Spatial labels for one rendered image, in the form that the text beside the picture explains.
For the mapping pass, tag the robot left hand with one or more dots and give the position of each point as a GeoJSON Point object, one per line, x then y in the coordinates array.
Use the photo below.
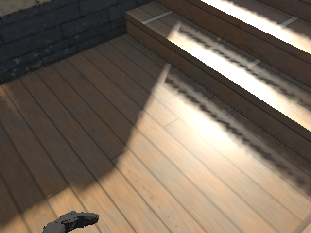
{"type": "Point", "coordinates": [71, 221]}

